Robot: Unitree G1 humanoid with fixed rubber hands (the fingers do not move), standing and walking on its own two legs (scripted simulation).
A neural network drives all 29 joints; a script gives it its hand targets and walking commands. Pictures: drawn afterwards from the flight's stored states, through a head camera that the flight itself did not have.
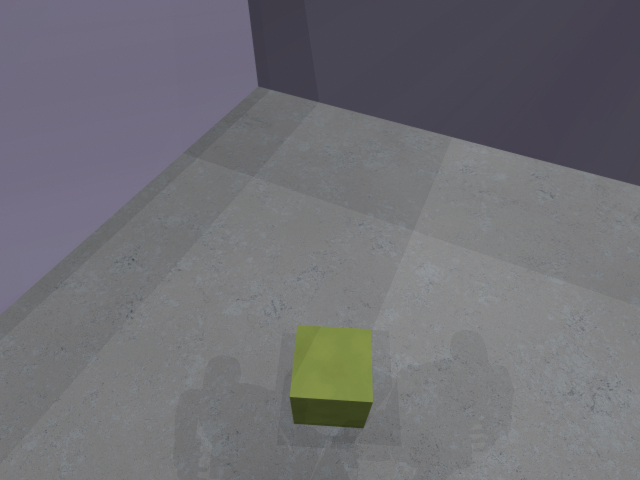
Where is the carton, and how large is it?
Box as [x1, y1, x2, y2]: [290, 325, 372, 427]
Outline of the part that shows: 297,325 290,389 290,401 294,423 363,427 372,403 370,329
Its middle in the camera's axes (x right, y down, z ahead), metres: +0.03 +0.41 +1.12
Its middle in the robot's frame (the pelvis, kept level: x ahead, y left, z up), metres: +0.47 +0.00 -0.65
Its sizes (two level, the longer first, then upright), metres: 0.210 0.200 0.250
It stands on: the floor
